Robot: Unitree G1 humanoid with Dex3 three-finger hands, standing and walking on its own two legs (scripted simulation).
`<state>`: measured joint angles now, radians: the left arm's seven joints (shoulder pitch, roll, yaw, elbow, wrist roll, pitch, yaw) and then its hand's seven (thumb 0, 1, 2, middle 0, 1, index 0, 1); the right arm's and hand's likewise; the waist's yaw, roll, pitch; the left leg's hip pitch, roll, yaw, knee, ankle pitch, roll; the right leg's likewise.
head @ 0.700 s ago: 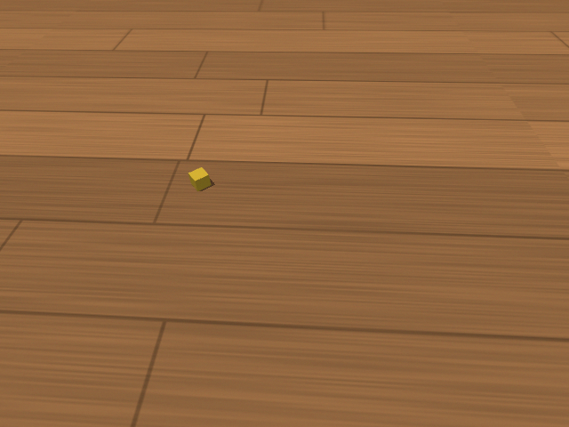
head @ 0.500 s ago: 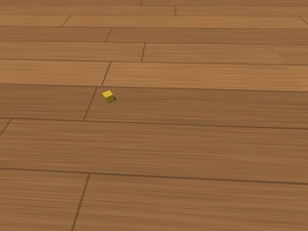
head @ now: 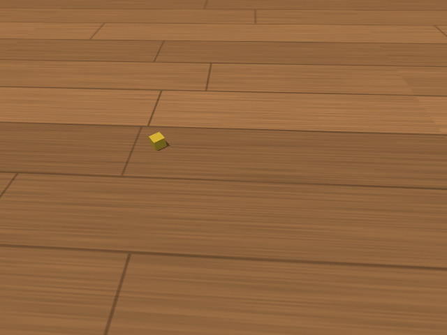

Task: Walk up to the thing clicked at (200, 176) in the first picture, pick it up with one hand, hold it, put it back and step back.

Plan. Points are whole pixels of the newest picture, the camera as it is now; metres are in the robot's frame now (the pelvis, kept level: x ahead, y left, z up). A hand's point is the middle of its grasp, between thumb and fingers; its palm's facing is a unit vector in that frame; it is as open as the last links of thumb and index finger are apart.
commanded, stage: stand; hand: left
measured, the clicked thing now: (157, 141) +1.41 +0.44 -0.75
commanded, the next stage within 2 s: walk up in 0.42 s
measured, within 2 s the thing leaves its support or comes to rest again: neither
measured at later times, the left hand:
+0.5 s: hand out of the picture +0.07 +0.26 -0.15, palm faces +0.01 -0.94 -0.33, open 7.4 cm
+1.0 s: hand (52, 328) +0.20 +0.37 -0.16, palm faces +0.03 -0.94 -0.34, open 7.4 cm
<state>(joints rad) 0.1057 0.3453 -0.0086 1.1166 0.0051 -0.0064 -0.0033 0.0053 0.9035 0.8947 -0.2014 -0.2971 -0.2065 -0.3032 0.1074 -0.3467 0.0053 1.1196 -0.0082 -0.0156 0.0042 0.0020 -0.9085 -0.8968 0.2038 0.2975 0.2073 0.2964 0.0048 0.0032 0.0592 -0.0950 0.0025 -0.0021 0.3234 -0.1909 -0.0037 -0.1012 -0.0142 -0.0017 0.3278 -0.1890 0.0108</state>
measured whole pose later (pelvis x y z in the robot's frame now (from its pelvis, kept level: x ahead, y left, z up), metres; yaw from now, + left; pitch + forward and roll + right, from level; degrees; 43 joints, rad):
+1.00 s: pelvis +0.16 +0.09 -0.01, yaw +5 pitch -3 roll +1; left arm 0.24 0.46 0.05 0.96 0.02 -0.03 -0.08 0.01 0.91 0.89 -0.20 -0.30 -0.20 -0.30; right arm 0.32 -0.38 -0.06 0.92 -0.01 -0.09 0.06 0.00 -0.91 -0.90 0.21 0.30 0.21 0.30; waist -0.01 -0.07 0.06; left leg -0.13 -0.02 0.08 0.44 -0.26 0.05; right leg -0.49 -0.09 0.02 0.95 -0.29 0.00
